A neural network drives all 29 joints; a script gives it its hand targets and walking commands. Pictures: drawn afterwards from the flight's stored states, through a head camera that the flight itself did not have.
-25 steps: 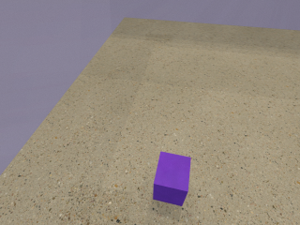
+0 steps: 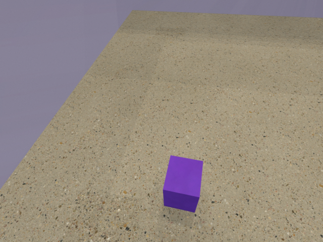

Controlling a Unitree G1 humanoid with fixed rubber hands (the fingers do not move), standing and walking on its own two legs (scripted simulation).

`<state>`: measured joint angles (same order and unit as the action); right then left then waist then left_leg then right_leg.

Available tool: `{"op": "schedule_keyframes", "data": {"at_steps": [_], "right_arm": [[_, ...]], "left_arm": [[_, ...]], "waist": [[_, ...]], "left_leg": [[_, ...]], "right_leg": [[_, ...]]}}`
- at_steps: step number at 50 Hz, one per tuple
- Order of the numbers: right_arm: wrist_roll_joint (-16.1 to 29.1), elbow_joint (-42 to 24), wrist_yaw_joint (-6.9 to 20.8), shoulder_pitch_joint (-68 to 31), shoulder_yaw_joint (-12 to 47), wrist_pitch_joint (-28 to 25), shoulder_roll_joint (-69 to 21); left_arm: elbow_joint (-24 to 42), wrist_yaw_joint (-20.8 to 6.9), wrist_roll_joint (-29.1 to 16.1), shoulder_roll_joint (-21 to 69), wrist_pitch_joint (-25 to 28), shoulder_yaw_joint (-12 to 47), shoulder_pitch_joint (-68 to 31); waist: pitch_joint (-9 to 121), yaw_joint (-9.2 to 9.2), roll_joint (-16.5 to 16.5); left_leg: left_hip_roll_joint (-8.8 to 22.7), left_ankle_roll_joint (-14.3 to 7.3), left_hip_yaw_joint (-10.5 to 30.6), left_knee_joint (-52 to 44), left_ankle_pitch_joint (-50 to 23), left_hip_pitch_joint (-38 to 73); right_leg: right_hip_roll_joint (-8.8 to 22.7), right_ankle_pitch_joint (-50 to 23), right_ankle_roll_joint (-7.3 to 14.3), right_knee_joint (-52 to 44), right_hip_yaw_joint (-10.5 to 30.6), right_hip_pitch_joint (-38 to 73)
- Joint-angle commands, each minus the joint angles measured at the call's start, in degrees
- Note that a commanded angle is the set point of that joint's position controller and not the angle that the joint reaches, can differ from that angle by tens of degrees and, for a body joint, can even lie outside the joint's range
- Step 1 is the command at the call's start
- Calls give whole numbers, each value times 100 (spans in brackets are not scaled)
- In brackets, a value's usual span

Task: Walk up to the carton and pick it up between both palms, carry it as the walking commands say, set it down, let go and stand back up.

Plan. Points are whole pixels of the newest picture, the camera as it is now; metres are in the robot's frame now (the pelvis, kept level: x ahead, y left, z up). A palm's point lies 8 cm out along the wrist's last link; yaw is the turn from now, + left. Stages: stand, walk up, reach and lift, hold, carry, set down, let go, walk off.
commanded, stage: walk up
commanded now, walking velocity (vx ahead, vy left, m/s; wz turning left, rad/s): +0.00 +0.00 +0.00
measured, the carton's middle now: (182, 184) +0.54 -0.07 -0.65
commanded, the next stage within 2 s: none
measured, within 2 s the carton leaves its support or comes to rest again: neither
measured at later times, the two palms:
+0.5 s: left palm out of the picture +0.03 +0.29 -0.14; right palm out of the picture +0.08 -0.21 -0.14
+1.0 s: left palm (102, 216) +0.24 +0.21 -0.16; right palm (276, 240) +0.19 -0.28 -0.16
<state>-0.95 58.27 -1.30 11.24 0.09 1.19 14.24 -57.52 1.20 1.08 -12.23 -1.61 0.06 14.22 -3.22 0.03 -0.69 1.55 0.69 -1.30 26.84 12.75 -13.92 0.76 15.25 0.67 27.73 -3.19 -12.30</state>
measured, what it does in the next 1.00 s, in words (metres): walks ahead: left foot, then right foot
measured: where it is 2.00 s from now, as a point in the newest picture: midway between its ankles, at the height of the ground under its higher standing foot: outside the picture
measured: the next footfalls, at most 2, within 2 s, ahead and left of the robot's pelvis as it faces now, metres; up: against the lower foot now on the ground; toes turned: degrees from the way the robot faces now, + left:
left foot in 0.48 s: +0.08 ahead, +0.16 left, +0.00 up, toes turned +1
right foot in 0.94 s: +0.27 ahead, -0.14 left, +0.00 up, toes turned -5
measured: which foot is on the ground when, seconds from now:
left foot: down 0.00-0.22, up 0.24-0.46, down 0.48-0.94, up 0.96-1.00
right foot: down 0.00-0.48, up 0.50-0.92, down 0.94-1.00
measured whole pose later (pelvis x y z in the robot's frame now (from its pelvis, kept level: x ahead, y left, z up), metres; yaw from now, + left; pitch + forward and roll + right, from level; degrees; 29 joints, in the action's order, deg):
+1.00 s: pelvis +0.16 -0.03 -0.02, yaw -3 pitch -1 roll +2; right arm -0.9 56.6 -1.1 11.7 0.1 1.1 14.2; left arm -56.6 -0.9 1.1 -12.6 -0.6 0.1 8.7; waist -6.9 0.1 0.6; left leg 4.7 3.3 -2.3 51.3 32.4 -11.4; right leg 1.8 12.2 1.1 39.5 -1.7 -25.7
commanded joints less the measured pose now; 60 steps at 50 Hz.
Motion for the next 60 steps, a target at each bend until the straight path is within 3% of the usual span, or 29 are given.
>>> {"op": "schedule_keyframes", "data": {"at_steps": [1, 8, 9, 10, 11, 12, 13, 15, 17, 18, 19, 22, 23, 24, 25, 27, 31, 34, 35, 40, 43, 45, 46, 47, 48, 49, 52, 55, 60], "right_arm": [[-34, -11, 41, 171, -142, -74, 239], [-36, -35, -4, 238, -168, -119, 355], [-18, -102, -1, 267, -194, -123, 374], [46, -178, -1, 204, -328, -110, 448], [-44, -380, 109, 48, -430, -44, 725], [-68, -662, 186, -402, -388, 38, 622], [-91, -652, 166, -483, -383, -2, 530], [-77, -628, 209, -567, -399, -103, 473], [-18, -474, 259, -341, -299, -213, 288], [-6, -437, 271, -165, -307, -206, 329], [-9, -331, 263, 71, -269, -237, 155], [95, -147, 160, 562, -265, -380, 255], [49, -14, 95, 1081, -381, -478, 694], [-33, -11, 14, 1633, -582, -484, 1465], [-55, -30, -5, 1566, -538, -439, 1479], [-22, -149, -11, 943, -477, -390, 1078], [34, -126, -17, 1161, -356, -502, 644], [75, 8, -96, 1576, -423, -486, 799], [87, -102, -88, 1566, -512, -458, 951], [-30, -180, -24, 920, -398, -463, 553], [-16, -511, -98, 320, -484, -211, 923], [37, -603, -70, 54, -550, -123, 1169], [35, -746, -34, 2, -518, -103, 1137], [49, -863, -27, 374, -312, -49, 384], [67, -870, -38, 164, -304, 86, 448], [104, -780, -38, 259, -429, 160, 555], [49, -569, -84, 252, -455, 361, 709], [59, -687, -64, -152, -427, 474, 556], [89, -637, -73, -434, -415, 615, 473]], "left_arm": [[-58, 47, 43, -394, 219, -121, 249], [-26, 47, -1, -439, 232, -199, 152], [-72, 53, -46, -388, 224, -154, 335], [38, 99, 30, -848, 172, -305, 524], [-3, -5, 143, -1256, 160, -441, 1122], [17, 21, 177, -1635, 105, -509, 1142], [27, 27, 155, -1680, 144, -497, 1212], [138, 12, 116, -1362, 215, -434, 782], [265, -19, 159, -1184, 293, -436, 410], [342, -23, 115, -1310, 313, -465, 270], [311, -38, 96, -1187, 310, -478, 205], [312, -67, 23, -1076, 252, -418, 302], [299, -85, -7, -693, 302, -373, 251], [596, -131, 15, -332, 373, -296, 238], [603, -114, 84, -503, 287, -390, -6], [469, -197, 56, -581, 174, -363, -28], [362, -317, 13, -345, 147, -335, 41], [352, -335, 54, -420, 49, -421, -287], [340, -343, 24, -395, 19, -319, -324], [589, -394, -56, -302, 35, -268, -896], [453, -269, -72, -552, -1, -274, -430], [145, -198, -61, -714, 96, -249, 332], [-101, -146, -58, -1165, 179, -277, 901], [-100, -94, -47, -1694, 244, -465, 1054], [-26, -113, -134, -1766, 187, -500, 996], [97, -85, -172, -1716, 203, -529, 577], [613, 1, -93, -1402, 71, -519, -198], [613, 32, -35, -1316, 176, -449, 363], [867, 20, 49, -1172, 10, -464, 32]], "waist": [[277, -30, 564], [542, 70, 126], [467, 21, 451], [104, -76, 376], [317, -289, 641], [-276, -403, 991], [-503, -429, 1208], [-412, -283, 679], [-514, -177, 1114], [-380, -46, 715], [-83, -1, 1081], [316, 333, 600], [514, 564, 239], [1094, 743, -1543], [216, 538, -781], [-231, 292, -320], [-269, 196, -612], [-72, 275, -301], [-202, 346, -845], [-403, 281, -1383], [-258, 54, -1457], [358, -362, -979], [1019, -596, 235], [1160, -540, 2585], [1295, -442, 2148], [1155, -230, 1713], [640, 11, 954], [1235, -193, 869], [637, -137, 1058]], "left_leg": [[392, -205, 262, -560, -575, 608], [432, -149, 189, -563, -1036, 676], [522, -154, 333, -638, -962, 625], [508, -197, 178, -164, 301, 243], [297, -2, -37, 601, 2035, -607], [-34, 156, -225, 1522, 1868, -1654], [125, 219, -63, 2349, 1561, -2228], [347, 270, 157, 2414, 1292, -2007], [270, 263, -8, 1861, 1159, -1442], [262, 232, 59, 1608, 1185, -799], [159, 265, -135, 1134, 1321, -535], [-12, 189, -443, -545, 223, 1278], [882, 53, 453, -777, 328, 1970], [2648, -334, 2659, -1289, 605, 2605], [2854, -467, 2835, -1571, 700, 1709], [2351, -555, 1854, -1690, 909, 1274], [1945, -338, 429, -1194, -2212, 1500], [2182, -546, 554, -805, -3801, 1844], [2136, -556, 373, -833, -3977, 1742], [1785, -640, -248, -1225, -2024, 1247], [1788, -500, -521, -171, -4860, 1389], [1488, -338, -803, 1173, -4165, 1256], [856, -80, -813, 2346, -2841, 815], [-106, 131, -576, 3554, 2145, -740], [-130, 75, 139, 4037, 3101, -944], [-30, 75, 334, 4335, 2718, -830], [162, 186, 354, 4291, 1932, -903], [34, 140, 329, 4030, 1661, -877], [-27, 160, 149, 3217, 1576, -574]], "right_leg": [[704, -444, 351, -1173, 881, -8], [584, -1342, 316, -820, 558, 411], [565, -1205, 257, -844, 585, 272], [841, 117, 248, -884, 819, -5], [1361, 2951, 754, -1304, 2082, 239], [2152, 3935, 1090, -2109, 3417, 138], [2457, 3898, 1322, -2512, 3830, 120], [2154, 2674, 1129, -2285, 3012, 184], [1793, 1928, 940, -2222, 2365, -290], [1719, 1764, 912, -2159, 2292, -457], [1487, 1612, 895, -1857, 1924, -222], [694, 1150, 562, -749, 1085, -813], [381, 1011, 285, 595, 608, -1311], [-111, 2014, 19, 2498, 97, -2471], [173, 1873, -29, 3171, 572, -2824], [331, 1209, -24, 3735, 676, -2668], [359, 351, -216, 3713, 434, -2710], [405, 227, -279, 3861, 355, -2871], [361, 167, -319, 3678, 264, -2998], [614, -323, -257, 2292, 181, -2370], [317, 93, -221, 1323, -64, -1587], [114, -839, -58, -194, -302, -478], [327, -3478, 99, -224, 128, 519], [1795, -6634, 484, -468, 2162, 1284], [2078, -7306, 823, -448, 2803, 1029], [2024, -7166, 773, -460, 2529, 689], [1621, -4350, 659, -754, 2285, -206], [1631, -4518, 555, -591, 2681, 170], [1337, -2214, 481, -1101, 2410, -878]]}}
